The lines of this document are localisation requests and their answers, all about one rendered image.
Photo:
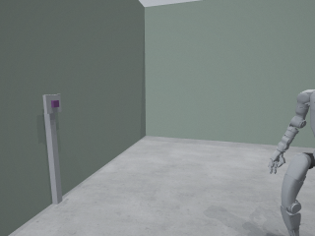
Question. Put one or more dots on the button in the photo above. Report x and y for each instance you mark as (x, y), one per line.
(54, 103)

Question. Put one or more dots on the right robot thigh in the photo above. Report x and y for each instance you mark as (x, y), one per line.
(294, 179)

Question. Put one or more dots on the right robot forearm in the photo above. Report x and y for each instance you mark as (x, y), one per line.
(287, 138)

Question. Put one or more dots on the right robot hand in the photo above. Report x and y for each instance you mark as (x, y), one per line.
(276, 157)

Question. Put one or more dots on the panel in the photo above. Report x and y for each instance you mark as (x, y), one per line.
(52, 145)

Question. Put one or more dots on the robot right shin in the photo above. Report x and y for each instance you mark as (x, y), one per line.
(291, 221)

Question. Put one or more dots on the right robot upper arm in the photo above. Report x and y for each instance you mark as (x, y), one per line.
(301, 110)

